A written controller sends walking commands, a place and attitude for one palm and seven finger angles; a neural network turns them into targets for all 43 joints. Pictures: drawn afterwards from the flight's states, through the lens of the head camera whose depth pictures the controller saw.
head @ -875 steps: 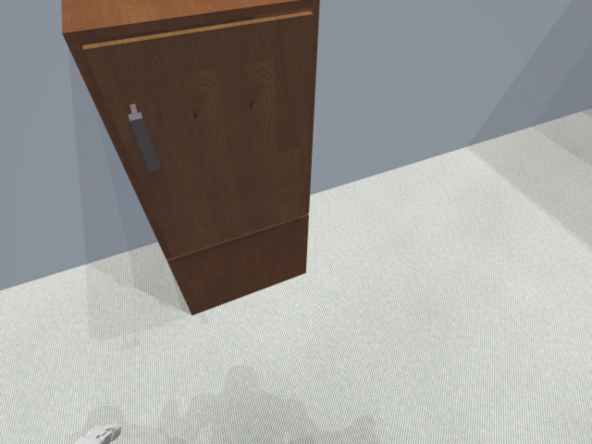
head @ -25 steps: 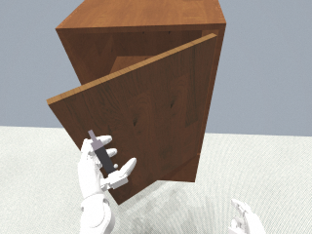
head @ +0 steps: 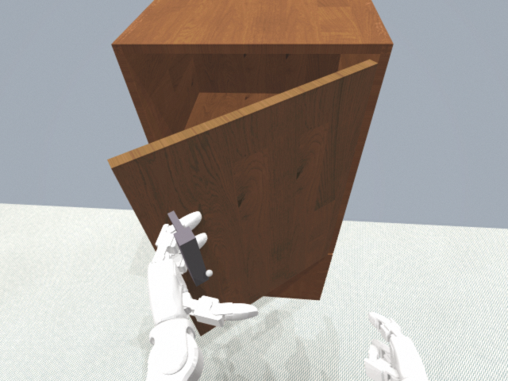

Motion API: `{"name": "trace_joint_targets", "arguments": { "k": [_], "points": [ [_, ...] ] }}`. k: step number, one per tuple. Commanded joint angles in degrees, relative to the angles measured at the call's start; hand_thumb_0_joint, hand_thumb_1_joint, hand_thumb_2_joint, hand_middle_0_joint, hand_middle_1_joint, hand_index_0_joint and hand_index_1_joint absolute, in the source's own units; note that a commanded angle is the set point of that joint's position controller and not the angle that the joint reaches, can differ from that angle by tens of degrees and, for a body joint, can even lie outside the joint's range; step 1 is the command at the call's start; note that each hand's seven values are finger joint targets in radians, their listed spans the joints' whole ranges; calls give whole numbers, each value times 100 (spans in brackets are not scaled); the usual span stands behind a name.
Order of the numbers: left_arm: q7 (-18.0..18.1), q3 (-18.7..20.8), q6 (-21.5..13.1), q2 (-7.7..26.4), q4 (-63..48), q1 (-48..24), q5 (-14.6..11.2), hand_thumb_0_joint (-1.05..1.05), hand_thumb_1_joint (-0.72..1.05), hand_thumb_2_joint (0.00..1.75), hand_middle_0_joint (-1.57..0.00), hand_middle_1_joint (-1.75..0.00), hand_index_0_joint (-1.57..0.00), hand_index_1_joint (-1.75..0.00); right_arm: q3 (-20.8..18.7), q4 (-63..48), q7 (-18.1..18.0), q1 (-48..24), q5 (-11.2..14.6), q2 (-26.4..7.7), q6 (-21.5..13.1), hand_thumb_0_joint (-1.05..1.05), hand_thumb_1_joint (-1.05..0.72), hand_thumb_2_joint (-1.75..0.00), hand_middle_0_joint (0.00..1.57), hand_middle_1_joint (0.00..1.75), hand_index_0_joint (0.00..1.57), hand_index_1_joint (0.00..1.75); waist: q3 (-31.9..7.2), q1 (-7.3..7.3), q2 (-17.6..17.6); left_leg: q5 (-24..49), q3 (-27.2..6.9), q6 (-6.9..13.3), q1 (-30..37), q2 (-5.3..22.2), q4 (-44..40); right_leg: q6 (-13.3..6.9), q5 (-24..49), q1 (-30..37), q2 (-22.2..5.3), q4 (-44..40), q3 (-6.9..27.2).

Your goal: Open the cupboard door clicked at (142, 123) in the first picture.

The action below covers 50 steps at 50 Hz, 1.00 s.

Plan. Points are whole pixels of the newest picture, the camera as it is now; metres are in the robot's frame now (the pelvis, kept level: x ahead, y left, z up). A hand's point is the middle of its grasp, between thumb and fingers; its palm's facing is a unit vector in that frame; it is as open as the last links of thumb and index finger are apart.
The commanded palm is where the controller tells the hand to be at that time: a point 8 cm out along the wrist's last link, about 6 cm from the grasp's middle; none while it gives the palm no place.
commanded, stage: slide the hand sideways off the handle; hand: left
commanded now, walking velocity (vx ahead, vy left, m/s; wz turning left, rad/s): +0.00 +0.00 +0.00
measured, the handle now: (187, 248) +0.30 +0.12 +0.08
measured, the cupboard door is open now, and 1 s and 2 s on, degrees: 38 40 39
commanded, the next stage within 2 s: draw the hand back to the body in 1.24 s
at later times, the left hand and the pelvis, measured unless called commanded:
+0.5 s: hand (201, 301) +0.22 +0.08 +0.08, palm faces -0.15 -0.99 +0.04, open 16.0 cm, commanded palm +0.19 +0.15 +0.08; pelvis +0.00 +0.06 -0.01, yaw -3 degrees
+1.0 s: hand (167, 322) +0.19 +0.12 +0.07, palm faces -0.09 -1.00 -0.03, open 16.0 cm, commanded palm +0.16 +0.20 +0.08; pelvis +0.00 +0.04 -0.02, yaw -3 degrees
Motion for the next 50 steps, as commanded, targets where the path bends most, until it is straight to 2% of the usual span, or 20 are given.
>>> {"name": "trace_joint_targets", "arguments": {
  "k": [1,2,3,4,6,7,9,11,13,16,20,25,27,31,32,34,35,40,49,50],
  "points": [
    [348,109,-161,-389,-1174,-940,42,0,-50,30,-15,-30,-15,-30,-107,-1000,-43,-658,-16,-362,-294,0,-90,-90,20,30,20,30,-754,-22,-847,569,63,245,203,-55,-186,632,1190,478,-671,-1147,966],
    [379,92,-152,-402,-1215,-962,74,0,-50,30,-15,-30,-15,-30,-108,-1012,-39,-671,-21,-360,-291,0,-90,-90,20,30,20,30,-769,-8,-757,586,76,245,241,-53,-194,615,1205,435,-642,-1102,912],
    [-732,-876,-454,177,-1220,-1060,561,0,-50,30,-15,-30,-15,-30,-90,-827,40,-446,28,-633,-318,0,-90,-90,20,30,20,30,-400,-468,-1039,686,87,338,322,-44,-243,674,1688,125,-553,-846,887],
    [-1322,-388,-705,588,-1481,-1096,372,0,-50,30,-15,-30,-15,-30,-154,-952,12,-350,81,-561,-339,0,-90,-90,20,30,20,30,-788,-271,-811,805,88,357,283,-12,-214,625,1893,339,-543,-670,861],
    [-2000,-468,-906,714,-1813,-985,208,0,-50,30,-15,-30,-15,-30,-148,-1098,-31,-355,121,-536,-353,0,-90,-90,20,30,20,30,-1194,-132,-296,1068,113,363,511,7,-220,516,2129,503,-531,-513,819],
    [-2314,-581,-971,656,-1847,-995,82,0,-50,30,-15,-30,-15,-30,-133,-1120,-37,-307,166,-519,-405,0,-90,-90,20,30,20,30,-1130,-223,-239,1055,102,357,611,24,-216,487,1963,381,-498,-519,753],
    [-2717,-660,-931,412,-1768,-764,-316,0,-50,30,-15,-30,-15,-30,-87,-1290,-51,-304,248,-497,-497,0,-90,-90,20,30,20,30,-870,-197,-278,821,26,337,615,61,-314,437,1431,221,-402,-590,627],
    [-2693,-575,-759,162,-1777,-623,-699,0,-50,30,-15,-30,-15,-30,-62,-1430,-71,-385,321,-513,-584,0,-90,-90,20,30,20,30,-652,-156,-385,515,-60,294,605,102,-432,421,874,7,-308,-623,425],
    [-2406,-386,-610,145,-1781,-638,-784,0,-50,30,-15,-30,-15,-30,-48,-1485,-71,-416,326,-547,-636,0,-90,-90,20,30,20,30,-569,-106,-585,190,-178,260,514,116,-548,419,416,-127,-261,-600,307],
    [-1914,-337,-525,172,-1957,-172,-452,0,-50,30,-15,-30,-15,-30,-74,-1582,38,-332,270,-551,-654,0,-90,-90,20,30,20,30,-660,12,-432,397,-281,210,536,178,-587,366,517,-225,-240,-293,192],
    [-1604,-451,-450,263,-2181,240,2,0,-50,30,-15,-30,-15,-30,-121,-1706,201,-181,218,-552,-568,0,-90,-90,20,30,20,30,-726,54,-387,704,-289,159,442,238,-479,327,647,-270,-241,-75,180],
    [-1501,-480,-412,349,-2520,690,180,0,-50,30,-15,-30,-15,-30,-129,-1861,300,-141,225,-527,-429,0,-90,-90,20,30,20,30,-725,104,-263,862,-294,99,381,290,-390,297,669,-330,-216,55,204],
    [-1510,-546,-391,351,-2674,612,200,0,-50,30,-15,-30,-15,-30,-117,-1895,301,-139,222,-530,-373,0,-90,-90,20,30,20,30,-657,40,-215,796,-298,83,360,298,-354,305,633,-422,-212,76,224],
    [-1582,-363,-332,502,-2732,872,96,0,-50,30,-15,-30,-15,-30,-93,-1947,227,-125,230,-545,-324,0,-90,-90,20,30,20,30,-582,15,-470,634,-260,140,188,264,-311,328,647,-360,-190,35,244],
    [-1595,-154,-335,655,-2777,1011,49,0,-50,30,-15,-30,-15,-30,-96,-1952,204,-100,234,-540,-315,0,-90,-90,20,30,20,30,-621,75,-466,597,-227,147,155,249,-303,328,646,-313,-179,32,259],
    [-1687,-218,-352,584,-2962,1125,-53,0,-50,30,-15,-30,-15,-30,-87,-1991,185,-102,245,-528,-328,0,-90,-90,20,30,20,30,-626,38,-369,596,-191,158,163,230,-260,337,680,-328,-176,14,267],
    [-1722,-93,-357,669,-2975,1367,-96,0,-50,30,-15,-30,-15,-30,-92,-2000,176,-61,254,-535,-335,0,-90,-90,20,30,20,30,-655,106,-421,707,-220,141,142,237,-275,323,746,-244,-162,53,257],
    [-1928,132,-374,847,-3082,1548,-260,0,-50,30,-15,-30,-15,-30,-77,-2021,112,-21,251,-578,-360,0,-90,-90,20,30,20,30,-476,20,-314,502,-142,192,-48,187,-162,361,715,-345,-164,10,301],
    [-2398,1108,-532,1446,-3107,2213,-767,0,-50,30,-15,-30,-15,-30,-134,-1977,-15,65,291,-599,-478,0,-90,-90,20,30,20,30,-632,65,-522,471,93,257,-441,54,165,451,975,-78,-202,-169,602],
    [-2468,1199,-546,1487,-3184,2340,-848,0,-50,30,-15,-30,-15,-30,-147,-1995,-32,34,300,-598,-499,0,-90,-90,20,30,20,30,-730,135,-435,536,110,260,-493,26,205,458,1105,78,-230,-172,673]
  ]
}}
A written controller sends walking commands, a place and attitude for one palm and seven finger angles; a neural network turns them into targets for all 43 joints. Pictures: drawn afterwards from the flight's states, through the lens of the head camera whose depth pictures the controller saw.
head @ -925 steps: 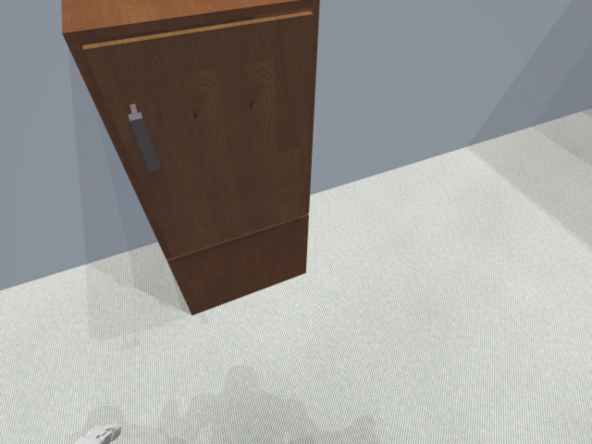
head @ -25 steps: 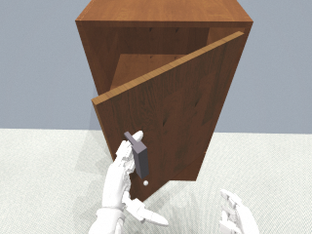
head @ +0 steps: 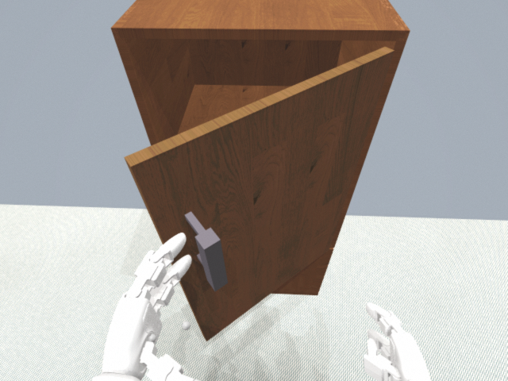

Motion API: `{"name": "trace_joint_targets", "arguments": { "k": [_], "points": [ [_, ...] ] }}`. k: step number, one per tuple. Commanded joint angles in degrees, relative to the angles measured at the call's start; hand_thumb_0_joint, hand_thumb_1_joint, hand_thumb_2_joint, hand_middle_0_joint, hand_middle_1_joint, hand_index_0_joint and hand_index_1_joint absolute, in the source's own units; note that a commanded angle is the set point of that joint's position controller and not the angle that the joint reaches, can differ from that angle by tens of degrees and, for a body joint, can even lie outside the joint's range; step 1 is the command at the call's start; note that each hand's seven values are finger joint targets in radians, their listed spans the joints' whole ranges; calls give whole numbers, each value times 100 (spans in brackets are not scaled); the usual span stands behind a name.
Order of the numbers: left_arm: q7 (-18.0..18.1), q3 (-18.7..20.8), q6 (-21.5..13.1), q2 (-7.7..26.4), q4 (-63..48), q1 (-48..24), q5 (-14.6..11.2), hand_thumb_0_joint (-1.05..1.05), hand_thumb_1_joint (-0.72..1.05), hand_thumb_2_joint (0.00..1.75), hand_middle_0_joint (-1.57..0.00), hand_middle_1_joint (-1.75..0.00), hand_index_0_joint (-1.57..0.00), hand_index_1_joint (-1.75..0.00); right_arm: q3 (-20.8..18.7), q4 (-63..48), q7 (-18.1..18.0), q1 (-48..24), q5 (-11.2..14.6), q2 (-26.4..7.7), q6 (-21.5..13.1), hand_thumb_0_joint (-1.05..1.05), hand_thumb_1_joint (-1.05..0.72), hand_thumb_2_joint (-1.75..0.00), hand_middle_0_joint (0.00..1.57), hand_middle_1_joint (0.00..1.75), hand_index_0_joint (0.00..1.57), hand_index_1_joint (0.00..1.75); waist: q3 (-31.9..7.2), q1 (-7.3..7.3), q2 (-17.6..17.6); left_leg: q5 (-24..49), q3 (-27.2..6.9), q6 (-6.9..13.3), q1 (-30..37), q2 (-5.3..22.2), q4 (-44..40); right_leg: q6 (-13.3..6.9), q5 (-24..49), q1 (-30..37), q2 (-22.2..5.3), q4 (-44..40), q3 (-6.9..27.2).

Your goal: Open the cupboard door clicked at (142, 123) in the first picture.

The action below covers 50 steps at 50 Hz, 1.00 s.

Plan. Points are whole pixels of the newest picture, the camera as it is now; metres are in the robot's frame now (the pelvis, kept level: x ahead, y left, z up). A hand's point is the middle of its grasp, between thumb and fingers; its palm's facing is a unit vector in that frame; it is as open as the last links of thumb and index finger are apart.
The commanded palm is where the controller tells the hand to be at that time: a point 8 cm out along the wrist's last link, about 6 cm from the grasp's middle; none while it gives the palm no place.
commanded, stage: slide the hand sideways off the handle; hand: left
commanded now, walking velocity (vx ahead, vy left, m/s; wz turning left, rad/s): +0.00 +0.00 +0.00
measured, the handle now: (205, 251) +0.28 +0.09 +0.10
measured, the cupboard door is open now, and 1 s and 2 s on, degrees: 40 39 39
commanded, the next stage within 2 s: draw the hand back to the body in 0.24 s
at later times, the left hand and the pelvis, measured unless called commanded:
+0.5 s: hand (137, 334) +0.17 +0.15 +0.10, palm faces -0.02 -1.00 -0.06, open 16.3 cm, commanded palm +0.13 +0.21 +0.12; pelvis +0.00 -0.01 +0.00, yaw +1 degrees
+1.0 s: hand (54, 309) +0.17 +0.23 +0.15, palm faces +0.19 -0.95 -0.25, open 15.3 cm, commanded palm +0.13 +0.28 +0.17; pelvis +0.01 +0.03 +0.03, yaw +1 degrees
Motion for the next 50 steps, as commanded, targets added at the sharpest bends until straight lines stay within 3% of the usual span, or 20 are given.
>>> {"name": "trace_joint_targets", "arguments": {
  "k": [1,2,7,11,13,15,16,19,20,25,28,30,32,35,40,42,43,44,46,50],
  "points": [
    [-99,992,-416,407,-1209,465,-357,0,-50,30,-15,-30,-15,-30,-296,-968,-140,-507,49,-513,-365,0,-90,-90,20,30,20,30,-502,135,-380,1046,-188,-48,65,38,-680,227,1558,694,-236,-1019,491],
    [-165,1157,-441,502,-1211,409,-442,0,-50,30,-15,-30,-15,-30,-304,-918,-167,-489,50,-515,-373,0,-90,-90,20,30,20,30,-555,88,-552,999,-188,-50,0,31,-619,288,1625,746,-280,-1072,575],
    [-560,1617,-631,685,-1083,649,-768,0,-50,30,-15,-30,-15,-30,-355,-794,-248,-573,112,-501,-439,0,-90,-90,20,30,20,30,-430,97,-356,907,-166,-88,-222,-4,-397,406,1695,785,-432,-1234,943],
    [-959,1562,-849,659,-1091,501,-1018,0,-50,30,-15,-30,-15,-30,-379,-734,-302,-565,134,-581,-564,0,-90,-90,20,30,20,30,-489,-68,-631,854,-223,-74,-358,-4,-197,573,1737,785,-561,-1369,1183],
    [-1175,1450,-969,639,-1144,360,-1101,0,-50,30,-15,-30,-15,-30,-384,-693,-331,-520,135,-620,-659,0,-90,-90,20,30,20,30,-518,-128,-482,857,-243,-59,-306,5,-142,589,1663,681,-588,-1399,1187],
    [-1324,1494,-1026,732,-1016,188,-1150,0,-50,30,-15,-30,-15,-30,-399,-612,-365,-480,132,-656,-719,0,-90,-90,20,30,20,30,-478,-202,-630,851,-275,-45,-343,25,-66,638,1623,624,-616,-1450,1240],
    [-1364,1593,-1024,810,-919,228,-1158,0,-50,30,-15,-30,-15,-30,-414,-586,-379,-500,136,-655,-738,0,-90,-90,20,30,20,30,-473,-151,-548,817,-270,-54,-371,36,-73,615,1519,597,-630,-1443,1229],
    [-1337,1780,-975,1033,-1073,68,-1134,0,-50,30,-15,-30,-15,-30,-411,-610,-411,-524,161,-640,-759,0,-90,-90,20,30,20,30,-611,-50,-312,859,-265,-35,-170,42,-232,499,1255,581,-565,-1404,1066],
    [-1267,2016,-914,1232,-1094,70,-1136,0,-50,30,-15,-30,-15,-30,-416,-595,-429,-564,168,-631,-752,0,-90,-90,20,30,20,30,-668,55,-203,887,-258,-34,-134,44,-275,474,1213,684,-562,-1409,1067],
    [-1138,2176,-565,1078,-1147,372,-1280,0,-50,30,-15,-30,-15,-30,-367,-652,-451,-692,244,-556,-734,0,-90,-90,20,30,20,30,-703,210,-131,1102,-297,-27,237,57,-658,361,1378,844,-390,-1372,661],
    [-1219,1975,-327,889,-1196,386,-1372,0,-50,30,-15,-30,-15,-30,-329,-674,-455,-705,270,-579,-786,0,-90,-90,20,30,20,30,-481,153,-236,1176,-335,-17,424,92,-879,351,1507,742,-282,-1384,390],
    [-1277,1934,-181,926,-1199,318,-1358,0,-50,30,-15,-30,-15,-30,-323,-625,-465,-696,273,-627,-842,0,-90,-90,20,30,20,30,-386,114,-326,1273,-371,4,520,119,-959,327,1572,749,-236,-1400,292],
    [-1311,1906,-70,1013,-1386,142,-1310,0,-50,30,-15,-30,-15,-30,-304,-625,-470,-653,262,-654,-900,0,-90,-90,20,30,20,30,-320,82,-176,1302,-392,8,649,134,-1078,289,1494,665,-192,-1392,166],
    [-1246,1997,57,1154,-1641,-49,-1237,0,-50,30,-15,-30,-15,-30,-275,-602,-470,-649,252,-670,-985,0,-90,-90,20,30,20,30,-272,144,126,1305,-478,-26,862,166,-1266,203,1298,636,-134,-1366,20],
    [-1156,2348,231,1342,-1851,-150,-1253,0,-40,34,-15,-30,-15,-30,-249,-519,-450,-640,252,-665,-1069,0,-90,-90,20,30,20,30,-379,236,143,1403,-615,-143,1123,216,-1515,160,1274,756,-88,-1374,-129],
    [-1195,2290,341,1230,-1894,-99,-1293,0,-32,37,-16,-30,-16,-30,-230,-511,-432,-658,275,-654,-1101,0,-90,-90,20,30,20,30,-367,229,189,1541,-642,-206,1264,238,-1589,173,1357,743,-80,-1386,-179],
    [-425,2443,452,1994,-2380,-276,-422,0,-29,39,-16,-30,-16,-30,-218,-595,-576,-671,188,-614,-997,0,-90,-90,20,30,20,30,-289,457,292,1357,-728,-169,1163,351,-1902,87,1273,1071,-204,-1675,246],
    [-96,2163,611,1452,-2237,12,-352,0,-26,40,-16,-30,-16,-30,-163,-549,-610,-618,134,-524,-946,0,-90,-90,20,30,20,30,-13,320,294,1106,-732,-194,1166,340,-2047,82,1145,1071,-239,-1802,225],
    [167,1955,806,1166,-2021,235,-197,0,-18,43,-16,-30,-16,-30,-157,-464,-615,-627,130,-535,-871,0,-90,-90,20,30,20,30,225,276,173,1057,-806,-202,1213,418,-2209,101,1100,1125,-244,-1873,179],
    [448,2159,852,1472,-2047,-46,24,0,-5,50,-17,-30,-17,-30,-163,-302,-600,-710,81,-644,-799,0,-90,-90,20,30,20,30,255,274,241,1306,-879,-260,1551,483,-2518,108,1233,1479,-253,-2119,165]
  ]
}}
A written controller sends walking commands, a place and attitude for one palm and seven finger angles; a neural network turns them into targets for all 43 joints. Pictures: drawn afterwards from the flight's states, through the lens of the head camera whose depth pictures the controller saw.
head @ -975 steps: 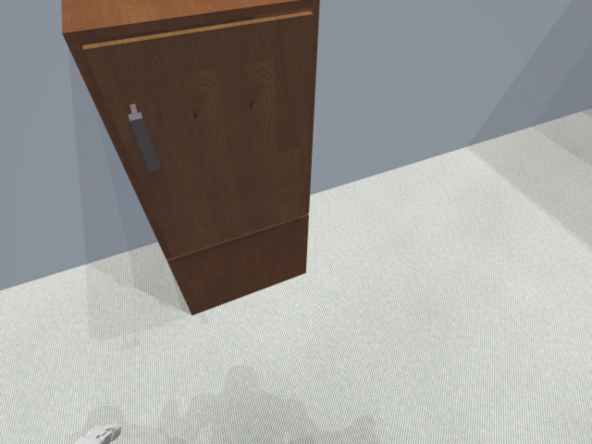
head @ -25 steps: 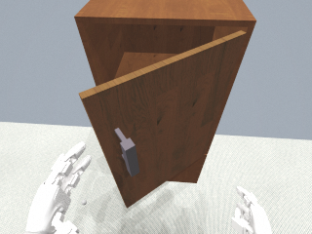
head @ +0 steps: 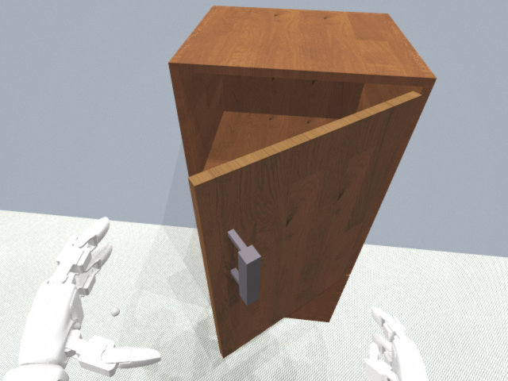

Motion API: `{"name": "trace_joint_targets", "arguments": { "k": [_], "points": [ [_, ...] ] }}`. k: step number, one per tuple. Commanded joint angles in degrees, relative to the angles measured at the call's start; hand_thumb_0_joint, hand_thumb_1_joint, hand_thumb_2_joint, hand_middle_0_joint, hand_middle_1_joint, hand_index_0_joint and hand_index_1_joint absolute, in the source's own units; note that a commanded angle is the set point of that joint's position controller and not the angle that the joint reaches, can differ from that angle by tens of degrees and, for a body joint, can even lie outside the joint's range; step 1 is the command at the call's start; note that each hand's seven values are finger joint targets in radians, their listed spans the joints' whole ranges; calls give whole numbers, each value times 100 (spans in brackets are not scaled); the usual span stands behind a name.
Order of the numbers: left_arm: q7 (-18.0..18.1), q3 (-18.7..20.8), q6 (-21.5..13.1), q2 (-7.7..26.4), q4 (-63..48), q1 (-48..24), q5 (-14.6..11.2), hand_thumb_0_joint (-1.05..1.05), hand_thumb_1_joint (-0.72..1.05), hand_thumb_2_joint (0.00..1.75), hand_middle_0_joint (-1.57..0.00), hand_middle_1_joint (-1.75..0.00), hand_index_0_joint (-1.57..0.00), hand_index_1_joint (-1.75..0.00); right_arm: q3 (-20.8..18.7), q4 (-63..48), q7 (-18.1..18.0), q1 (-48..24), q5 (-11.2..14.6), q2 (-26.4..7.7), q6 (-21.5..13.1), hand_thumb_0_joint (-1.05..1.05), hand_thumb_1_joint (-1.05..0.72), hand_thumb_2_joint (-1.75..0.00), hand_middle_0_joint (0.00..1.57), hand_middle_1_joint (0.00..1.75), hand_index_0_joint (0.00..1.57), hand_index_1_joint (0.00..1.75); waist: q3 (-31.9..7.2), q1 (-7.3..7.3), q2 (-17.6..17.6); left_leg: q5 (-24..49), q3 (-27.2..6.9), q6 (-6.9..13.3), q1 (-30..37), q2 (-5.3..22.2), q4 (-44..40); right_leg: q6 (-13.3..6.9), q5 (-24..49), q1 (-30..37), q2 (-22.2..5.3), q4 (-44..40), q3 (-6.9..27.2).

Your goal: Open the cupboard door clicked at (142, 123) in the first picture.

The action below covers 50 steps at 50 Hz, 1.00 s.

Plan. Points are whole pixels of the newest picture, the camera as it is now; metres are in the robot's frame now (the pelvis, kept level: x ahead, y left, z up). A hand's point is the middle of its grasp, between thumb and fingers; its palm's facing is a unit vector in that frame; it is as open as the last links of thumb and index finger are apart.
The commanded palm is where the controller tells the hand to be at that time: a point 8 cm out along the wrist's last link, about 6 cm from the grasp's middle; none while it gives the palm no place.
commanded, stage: draw the hand back to the body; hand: left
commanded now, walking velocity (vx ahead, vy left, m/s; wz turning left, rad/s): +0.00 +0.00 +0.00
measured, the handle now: (242, 267) +0.28 +0.05 +0.07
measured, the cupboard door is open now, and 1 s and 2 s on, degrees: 39 39 39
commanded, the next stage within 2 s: step back with the hand held close in 0.92 s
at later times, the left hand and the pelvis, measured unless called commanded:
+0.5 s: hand (68, 264) +0.20 +0.24 +0.17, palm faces +0.40 -0.83 -0.40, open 9.6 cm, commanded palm +0.15 +0.28 +0.20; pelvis +0.01 -0.01 +0.03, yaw +0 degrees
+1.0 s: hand (92, 262) +0.20 +0.21 +0.19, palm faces +0.42 -0.82 -0.39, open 7.5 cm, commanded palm +0.15 +0.25 +0.20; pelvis +0.01 -0.05 +0.03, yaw +0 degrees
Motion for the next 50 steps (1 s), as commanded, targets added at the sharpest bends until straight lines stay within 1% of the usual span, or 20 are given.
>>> {"name": "trace_joint_targets", "arguments": {
  "k": [1,2,4,5,8,12,19,23,24,25,27,30,31,34,40,42,44,45,48,50],
  "points": [
    [418,461,-259,675,-1220,-292,250,0,-1,51,-17,-30,-17,-30,-274,-826,-97,-711,-86,-693,-263,0,-90,-90,20,30,20,30,131,16,139,1024,-852,-499,529,579,-1548,-147,745,312,-191,-792,103],
    [460,549,-253,726,-1104,-331,273,0,2,52,-17,-30,-17,-30,-270,-774,-104,-738,-92,-676,-257,0,-90,-90,20,30,20,30,172,23,-2,967,-849,-497,567,581,-1623,-137,723,373,-185,-855,108],
    [517,687,-274,835,-1188,-462,293,0,9,55,-17,-30,-17,-30,-274,-712,-120,-782,-96,-673,-276,0,-90,-90,20,30,20,30,122,35,62,1074,-766,-483,758,562,-1708,-138,820,540,-195,-995,140],
    [548,817,-282,954,-1200,-565,304,0,13,57,-17,-30,-17,-30,-267,-643,-127,-812,-107,-705,-289,0,-90,-90,20,30,20,30,81,59,236,1194,-813,-517,853,578,-1790,-147,878,665,-199,-1031,133],
    [577,889,-302,914,-1134,-651,299,0,23,62,-18,-30,-18,-30,-254,-512,-92,-826,-112,-691,-316,0,-90,-90,20,30,20,30,191,50,359,1513,-854,-598,1063,616,-1956,-133,977,782,-198,-1161,127],
    [580,1046,-327,951,-998,-757,293,0,37,68,-18,-30,-18,-30,-297,-360,-50,-871,-136,-730,-341,0,-90,-90,20,30,20,30,197,63,262,2028,-827,-647,1337,662,-2101,-109,1177,982,-201,-1340,113],
    [571,1564,-382,1188,-667,-911,236,0,62,78,-19,-30,-19,-30,-362,-186,-4,-974,-142,-733,-244,0,-90,-90,20,30,20,30,214,108,-60,2317,-544,-576,1465,574,-2207,-110,1518,1349,-190,-1641,149],
    [579,1828,-421,1363,-629,-1209,189,0,76,84,-19,-30,-19,-30,-365,-111,-6,-1067,-135,-714,-210,0,-90,-90,20,30,20,30,259,117,198,2204,-402,-505,1517,497,-2254,-118,1630,1480,-213,-1797,196],
    [584,1882,-441,1388,-616,-1287,178,0,80,86,-20,-30,-20,-30,-369,-83,-4,-1070,-139,-709,-208,0,-90,-90,20,30,20,30,222,112,106,2164,-381,-478,1532,477,-2262,-116,1646,1516,-214,-1828,193],
    [593,1973,-442,1499,-590,-1392,187,0,83,87,-20,-30,-20,-30,-378,-60,-14,-1118,-128,-733,-203,0,-90,-90,20,30,20,30,273,130,232,2112,-366,-450,1522,474,-2272,-129,1650,1553,-214,-1874,221],
    [597,2016,-475,1508,-599,-1549,161,0,90,90,-20,-30,-20,-30,-379,-25,-19,-1123,-131,-708,-203,0,-90,-90,20,30,20,30,234,107,241,2084,-337,-418,1603,439,-2286,-120,1678,1566,-230,-1915,228],
    [535,1772,-450,1217,-252,-1308,141,0,90,90,-20,-30,-20,-30,-397,16,8,-1172,-129,-715,-206,0,-90,-90,20,30,20,30,431,109,122,2106,-260,-345,1656,421,-2273,-99,1761,1502,-245,-2013,235],
    [519,1684,-461,1153,-288,-1295,136,0,90,90,-20,-30,-20,-30,-401,23,26,-1143,-129,-733,-186,0,-90,-90,20,30,20,30,371,88,69,2171,-257,-337,1690,410,-2270,-90,1810,1544,-254,-1997,247],
    [501,1748,-479,1254,-267,-1344,127,0,90,90,-20,-30,-20,-30,-430,21,22,-1209,-134,-728,-144,0,-90,-90,20,30,20,30,354,101,-208,2017,-181,-261,1720,379,-2246,-54,1790,1523,-254,-2080,296],
    [518,1951,-563,1526,-466,-1559,138,0,90,90,-20,-30,-20,-30,-422,65,-29,-1267,-139,-690,-173,0,-90,-90,20,30,20,30,275,136,55,2038,-135,-239,1829,331,-2198,-71,1929,1631,-294,-2184,394],
    [522,1914,-574,1466,-465,-1504,134,0,90,90,-20,-30,-20,-30,-404,72,-26,-1268,-137,-651,-193,0,-90,-90,20,30,20,30,275,138,193,2073,-111,-242,1852,315,-2200,-63,1986,1644,-307,-2179,406],
    [516,1899,-578,1423,-353,-1458,110,0,90,90,-20,-30,-20,-30,-405,89,-24,-1281,-142,-631,-202,0,-90,-90,20,30,20,30,393,126,1,1986,-96,-225,1841,309,-2205,-42,1915,1577,-303,-2245,424],
    [505,1866,-572,1410,-324,-1479,121,0,90,90,-20,-30,-20,-30,-421,108,-29,-1297,-130,-655,-205,0,-90,-90,20,30,20,30,407,132,139,1999,-89,-228,1870,317,-2193,-57,1918,1577,-302,-2281,449],
    [493,1816,-589,1330,-171,-1455,96,0,90,90,-20,-30,-20,-30,-423,118,-22,-1304,-140,-650,-191,0,-90,-90,20,30,20,30,545,108,-123,1819,-80,-203,1835,302,-2210,-21,1695,1496,-302,-2357,474],
    [483,1839,-598,1355,-46,-1444,98,0,90,90,-20,-30,-20,-30,-452,140,-36,-1330,-132,-659,-189,0,-90,-90,20,30,20,30,570,123,-141,1794,-58,-189,1864,310,-2192,-12,1683,1474,-321,-2415,522]
  ]
}}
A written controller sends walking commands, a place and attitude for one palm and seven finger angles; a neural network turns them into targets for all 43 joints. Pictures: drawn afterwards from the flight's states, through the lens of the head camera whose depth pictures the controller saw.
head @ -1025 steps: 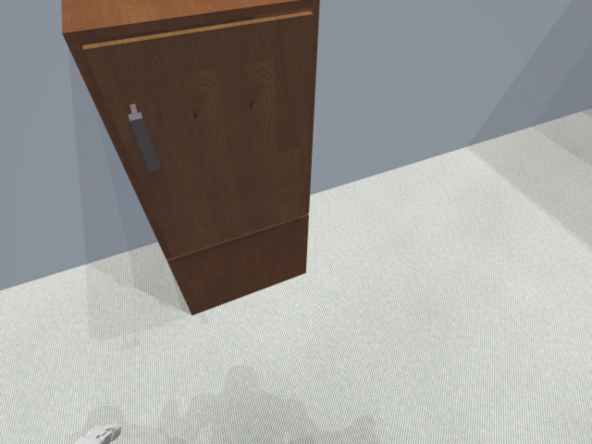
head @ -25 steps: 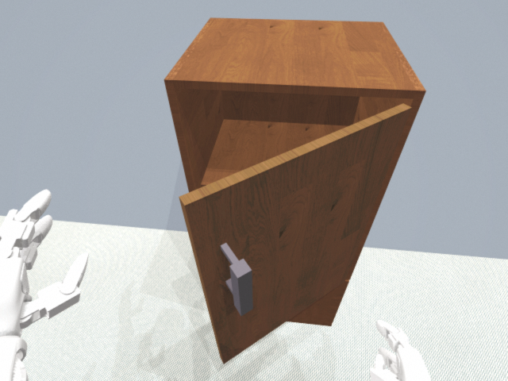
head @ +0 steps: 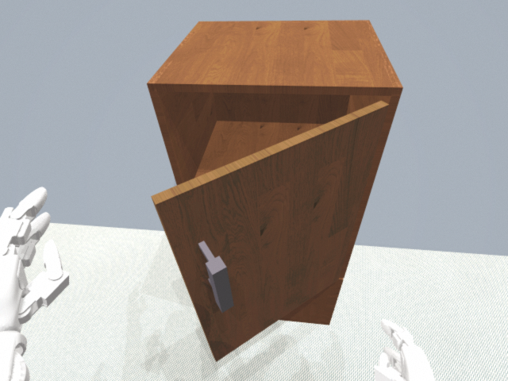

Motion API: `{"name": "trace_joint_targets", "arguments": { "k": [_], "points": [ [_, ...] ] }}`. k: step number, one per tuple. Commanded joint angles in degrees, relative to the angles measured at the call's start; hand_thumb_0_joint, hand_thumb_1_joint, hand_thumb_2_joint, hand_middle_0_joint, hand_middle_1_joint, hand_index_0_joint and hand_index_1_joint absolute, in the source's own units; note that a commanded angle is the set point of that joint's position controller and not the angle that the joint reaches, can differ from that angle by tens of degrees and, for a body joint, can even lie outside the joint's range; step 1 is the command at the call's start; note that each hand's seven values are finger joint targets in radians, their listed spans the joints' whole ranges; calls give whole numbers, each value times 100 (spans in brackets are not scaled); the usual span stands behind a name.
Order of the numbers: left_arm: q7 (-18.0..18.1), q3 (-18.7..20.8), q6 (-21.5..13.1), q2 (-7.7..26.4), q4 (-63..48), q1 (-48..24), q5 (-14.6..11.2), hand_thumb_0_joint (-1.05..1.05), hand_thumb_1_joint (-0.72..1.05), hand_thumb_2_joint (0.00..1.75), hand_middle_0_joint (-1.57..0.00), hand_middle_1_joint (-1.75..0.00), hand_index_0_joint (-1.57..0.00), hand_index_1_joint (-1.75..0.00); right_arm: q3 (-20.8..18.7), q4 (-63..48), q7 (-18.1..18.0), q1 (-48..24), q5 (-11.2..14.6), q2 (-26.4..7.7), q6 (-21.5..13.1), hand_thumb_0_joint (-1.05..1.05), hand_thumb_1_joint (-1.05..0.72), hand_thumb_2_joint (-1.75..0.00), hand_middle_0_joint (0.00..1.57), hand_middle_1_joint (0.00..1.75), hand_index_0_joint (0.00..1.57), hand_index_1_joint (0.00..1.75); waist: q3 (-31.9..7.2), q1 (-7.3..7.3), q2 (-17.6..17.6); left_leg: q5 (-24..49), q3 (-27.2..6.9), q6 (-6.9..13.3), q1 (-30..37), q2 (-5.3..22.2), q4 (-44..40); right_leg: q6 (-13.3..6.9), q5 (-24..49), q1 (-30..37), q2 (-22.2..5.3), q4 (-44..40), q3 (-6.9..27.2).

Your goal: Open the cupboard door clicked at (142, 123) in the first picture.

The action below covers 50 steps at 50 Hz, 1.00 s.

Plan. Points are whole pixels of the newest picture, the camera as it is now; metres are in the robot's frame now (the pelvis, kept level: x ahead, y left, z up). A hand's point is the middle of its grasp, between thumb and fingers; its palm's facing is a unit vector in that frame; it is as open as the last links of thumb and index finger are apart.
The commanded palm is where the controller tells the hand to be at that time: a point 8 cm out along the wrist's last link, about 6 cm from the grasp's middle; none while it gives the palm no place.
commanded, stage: step back with the hand held close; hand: left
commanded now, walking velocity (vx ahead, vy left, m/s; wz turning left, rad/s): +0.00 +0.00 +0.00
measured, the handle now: (214, 276) +0.27 +0.10 +0.04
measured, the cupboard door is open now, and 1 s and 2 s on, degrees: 39 39 39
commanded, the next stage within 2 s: stop stepping back and stand still in 1.16 s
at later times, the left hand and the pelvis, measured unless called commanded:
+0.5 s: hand (40, 287) +0.17 +0.28 +0.16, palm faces +0.32 -0.80 -0.50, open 7.5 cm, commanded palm +0.11 +0.32 +0.17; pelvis -0.04 +0.03 -0.01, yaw -2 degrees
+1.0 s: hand out of the picture +0.05 +0.30 +0.15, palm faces +0.40 -0.80 -0.45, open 7.5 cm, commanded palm -0.02 +0.34 +0.17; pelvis -0.14 +0.04 -0.02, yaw +2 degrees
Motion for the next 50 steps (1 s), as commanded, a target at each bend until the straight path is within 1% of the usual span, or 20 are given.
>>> {"name": "trace_joint_targets", "arguments": {
  "k": [1,2,3,4,9,10,14,15,19,21,26,30,34,39,42,43,47,48,49,50],
  "points": [
    [87,681,-385,1052,-1026,-494,-5,0,90,90,-20,-30,-20,-30,-202,-931,-78,-836,-17,-530,-295,0,-90,-90,20,30,20,30,-159,15,-202,909,6,148,82,111,-224,329,845,-191,-534,-554,468],
    [108,771,-427,1218,-1185,-884,3,0,90,90,-20,-30,-20,-30,-203,-924,-86,-867,-8,-534,-304,0,-90,-90,20,30,20,30,-192,0,-229,891,12,157,100,98,-202,335,811,-220,-539,-598,505],
    [162,1600,-680,1975,-1385,-1388,102,0,90,90,-20,-30,-20,-30,-277,-1060,-48,-646,43,-694,-210,0,-90,-90,20,30,20,30,99,-178,-419,546,-215,247,-146,183,117,458,1102,-763,-875,-913,1271],
    [111,1262,-718,1499,-872,-771,113,0,90,90,-20,-30,-20,-30,-308,-924,-35,-663,-3,-623,-119,0,-90,-90,20,30,20,30,-43,-208,-733,513,-226,247,-113,156,351,498,1301,-760,-1060,-920,1349],
    [79,849,-709,1101,-936,-42,165,0,90,90,-20,-30,-20,-30,-380,-1094,33,-648,27,-679,157,0,-90,-90,20,30,20,30,-602,-268,-437,1115,-104,198,-90,262,309,647,2513,-488,-1100,-336,995],
    [97,867,-715,1151,-1109,-7,173,0,90,90,-20,-30,-20,-30,-403,-1116,13,-675,23,-704,183,0,-90,-90,20,30,20,30,-709,-261,-187,1315,-104,195,-60,305,244,651,2658,-419,-1084,-205,882],
    [210,1182,-700,1480,-1558,149,183,0,90,90,-20,-30,-20,-30,-445,-1276,-20,-662,57,-664,313,0,-90,-90,20,30,20,30,-1023,-283,-518,1723,-134,181,-203,412,290,625,2967,-294,-1004,86,882],
    [254,1337,-711,1649,-1626,162,178,0,90,90,-20,-30,-20,-30,-459,-1256,-48,-693,52,-669,338,0,-90,-90,20,30,20,30,-1077,-273,-426,1792,-156,177,-254,425,292,589,3094,-232,-1042,174,877],
    [317,1452,-741,1667,-1757,407,158,0,90,90,-20,-30,-20,-30,-469,-1376,-74,-664,75,-616,393,0,-90,-90,20,30,20,30,-1081,-292,-387,1725,-321,167,-635,504,229,444,2729,-181,-980,361,964],
    [345,1486,-753,1659,-1752,537,156,0,90,90,-20,-30,-20,-30,-465,-1387,-91,-658,60,-625,403,0,-90,-90,20,30,20,30,-1063,-293,-125,1678,-421,181,-861,570,107,409,2561,-97,-929,467,938],
    [335,1379,-796,1494,-1720,638,224,0,90,90,-20,-30,-20,-30,-451,-1427,-68,-622,34,-722,337,0,-90,-90,20,30,20,30,-674,-285,181,369,-791,341,-1859,794,-423,400,1158,-10,-630,697,868],
    [331,1410,-894,1425,-1689,340,382,0,90,90,-20,-30,-20,-30,-461,-1457,-96,-554,-10,-823,197,0,-90,-90,20,30,20,30,-289,-289,405,-1936,-1242,601,-3447,1108,-1151,473,484,667,-366,1418,700],
    [305,1346,-946,1303,-1650,-158,521,0,90,90,-20,-30,-20,-30,-473,-1414,-109,-437,-76,-830,65,0,-90,-90,20,30,20,30,-100,-314,223,-2934,-1543,791,-4261,1473,-1493,551,66,974,-166,2214,535],
    [251,1314,-1092,1294,-1817,-361,494,0,90,90,-20,-30,-20,-30,-466,-1275,-55,-414,-133,-763,-143,0,-90,-90,20,30,20,30,-162,-343,210,-2597,-1609,714,-3487,1378,-1403,449,-357,436,-82,1875,575],
    [275,1257,-1133,1316,-2007,-131,346,0,90,90,-20,-30,-20,-30,-442,-1197,10,-423,-93,-650,-219,0,-90,-90,20,30,20,30,-571,-358,-21,-1422,-1170,413,-2139,926,-729,251,28,-322,-374,892,891],
    [265,1211,-1142,1306,-2139,-192,353,0,90,90,-20,-30,-20,-30,-467,-1194,32,-458,-69,-666,-223,0,-90,-90,20,30,20,30,-743,-366,-154,-1519,-934,307,-1964,758,-475,199,-218,-513,-457,769,1087],
    [327,1392,-1183,1541,-2249,119,291,0,90,90,-20,-30,-20,-30,-461,-1107,83,-442,-109,-561,-181,0,-90,-90,20,30,20,30,-675,-404,-539,-1021,-429,12,-1121,290,931,-185,-1131,-1997,-1206,-262,1938],
    [357,1384,-1210,1564,-2243,100,295,0,90,90,-20,-30,-20,-30,-469,-1035,92,-384,-105,-552,-163,0,-90,-90,20,30,20,30,-649,-443,-642,-705,-276,-68,-844,149,1521,-312,-909,-2401,-1511,-494,2172],
    [389,1429,-1228,1613,-2130,116,307,0,90,90,-20,-30,-20,-30,-475,-960,105,-321,-116,-505,-128,0,-90,-90,20,30,20,30,-655,-474,-924,-478,-176,-114,-754,73,1928,-367,-439,-2494,-1750,-601,2224],
    [421,1489,-1248,1658,-2094,108,302,0,90,90,-20,-30,-20,-30,-503,-862,108,-272,-109,-513,-101,0,-90,-90,20,30,20,30,-700,-522,-914,-392,-183,-149,-610,44,2170,-446,93,-2606,-1869,-556,2201]
  ]
}}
